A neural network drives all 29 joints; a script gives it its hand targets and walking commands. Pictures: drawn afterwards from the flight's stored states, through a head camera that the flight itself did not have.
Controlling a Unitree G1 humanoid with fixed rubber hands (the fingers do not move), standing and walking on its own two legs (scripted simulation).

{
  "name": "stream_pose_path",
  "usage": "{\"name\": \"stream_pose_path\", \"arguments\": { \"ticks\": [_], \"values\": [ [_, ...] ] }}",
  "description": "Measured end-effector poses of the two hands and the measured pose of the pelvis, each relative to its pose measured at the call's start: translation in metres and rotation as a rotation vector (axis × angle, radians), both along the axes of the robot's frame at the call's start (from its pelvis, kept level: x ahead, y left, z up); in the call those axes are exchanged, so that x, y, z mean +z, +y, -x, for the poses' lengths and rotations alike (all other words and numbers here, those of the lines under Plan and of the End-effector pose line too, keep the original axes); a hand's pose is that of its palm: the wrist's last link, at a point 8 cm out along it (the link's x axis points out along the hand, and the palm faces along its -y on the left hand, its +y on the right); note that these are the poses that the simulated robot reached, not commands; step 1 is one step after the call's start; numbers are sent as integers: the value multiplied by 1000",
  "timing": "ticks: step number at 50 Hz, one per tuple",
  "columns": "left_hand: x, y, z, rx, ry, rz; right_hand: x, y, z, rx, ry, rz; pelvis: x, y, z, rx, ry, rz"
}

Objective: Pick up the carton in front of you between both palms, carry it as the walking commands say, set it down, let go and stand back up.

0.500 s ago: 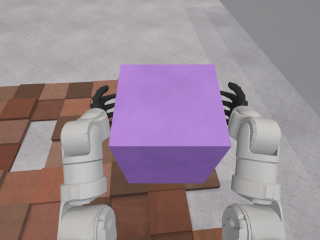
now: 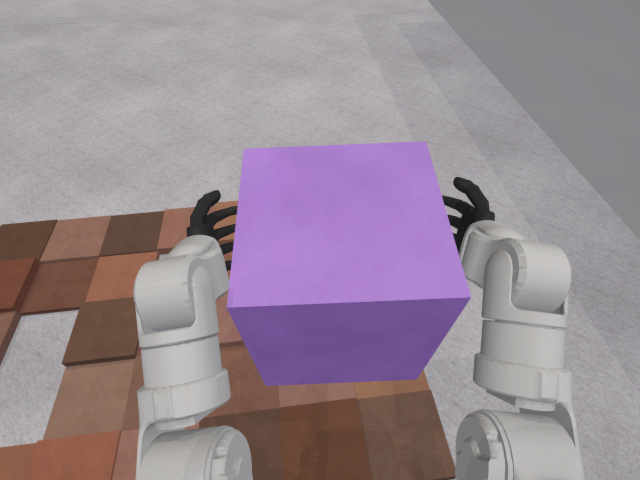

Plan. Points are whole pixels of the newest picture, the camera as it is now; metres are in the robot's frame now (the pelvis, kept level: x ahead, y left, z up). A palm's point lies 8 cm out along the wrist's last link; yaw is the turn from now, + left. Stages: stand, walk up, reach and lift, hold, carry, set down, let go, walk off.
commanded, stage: carry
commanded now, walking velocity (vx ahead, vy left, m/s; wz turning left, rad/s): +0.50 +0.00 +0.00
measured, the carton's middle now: (338, 274) +0.36 +0.00 +0.07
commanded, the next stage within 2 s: none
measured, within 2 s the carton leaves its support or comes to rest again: neither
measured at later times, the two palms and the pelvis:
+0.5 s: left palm (233, 122) +0.64 +0.17 +0.12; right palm (416, 126) +0.62 -0.13 +0.12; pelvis +0.30 +0.05 +0.01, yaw -2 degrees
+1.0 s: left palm (264, 50) +0.93 +0.15 +0.11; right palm (403, 44) +0.95 -0.15 +0.12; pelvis +0.59 -0.01 +0.00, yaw +0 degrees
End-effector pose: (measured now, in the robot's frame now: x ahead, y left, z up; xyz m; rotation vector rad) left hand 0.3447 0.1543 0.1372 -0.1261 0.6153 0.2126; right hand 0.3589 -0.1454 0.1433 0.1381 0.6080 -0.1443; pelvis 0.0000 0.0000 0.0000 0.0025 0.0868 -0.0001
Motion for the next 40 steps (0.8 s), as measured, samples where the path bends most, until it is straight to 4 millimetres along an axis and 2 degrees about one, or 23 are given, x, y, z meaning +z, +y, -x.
{"name": "stream_pose_path", "arguments": {
  "ticks": [5, 10, 14, 18, 21, 24, 27, 33, 36, 40],
  "values": [
    [-10, 15, -34, 69, 51, 16, -13, 16, -47, 21, 49, -33, 14, -3, -52, 2, 12, -13],
    [-16, 20, -84, 64, 74, 29, -26, 21, -91, 4, 72, -49, 21, 7, -115, -10, 21, -18],
    [-25, 23, -137, 24, 74, 24, -34, 23, -132, -19, 67, -30, 19, 20, -173, -15, 20, -14],
    [-33, 28, -202, -33, 25, 21, -37, 28, -184, -50, 18, 5, 4, 37, -235, -25, 7, -10],
    [-35, 27, -249, -91, 16, 11, -35, 27, -219, -75, 9, 36, 2, 46, -266, -27, -1, -12],
    [-26, 21, -288, -121, 1, 33, -25, 22, -246, -110, -1, 51, 10, 51, -292, -29, -8, 1],
    [-8, 17, -325, -118, -49, 39, -4, 17, -280, -125, -52, 64, 17, 54, -319, -31, -10, 3],
    [31, 20, -397, -80, -123, -24, 35, 16, -362, -94, -127, 54, 25, 48, -384, -23, -3, 5],
    [42, 19, -434, -63, -117, -43, 42, 15, -407, -69, -121, 44, 23, 39, -424, -17, 0, -3],
    [41, 10, -488, -48, -99, -42, 36, 7, -469, -38, -102, 35, 8, 22, -482, -6, 1, -24]
  ]
}}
